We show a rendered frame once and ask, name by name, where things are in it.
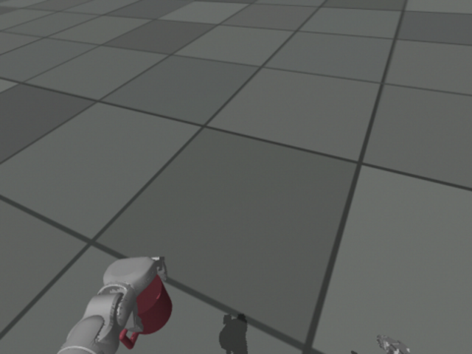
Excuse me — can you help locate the left robot hand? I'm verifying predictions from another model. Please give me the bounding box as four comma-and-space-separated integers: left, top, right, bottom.
103, 257, 167, 333

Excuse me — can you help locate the mug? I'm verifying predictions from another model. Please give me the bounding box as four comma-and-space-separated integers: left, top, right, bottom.
119, 274, 172, 350

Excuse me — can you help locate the left robot arm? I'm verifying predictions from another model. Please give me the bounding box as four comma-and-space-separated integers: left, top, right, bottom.
57, 282, 136, 354

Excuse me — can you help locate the right robot hand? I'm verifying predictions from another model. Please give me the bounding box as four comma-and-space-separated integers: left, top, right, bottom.
377, 335, 411, 354

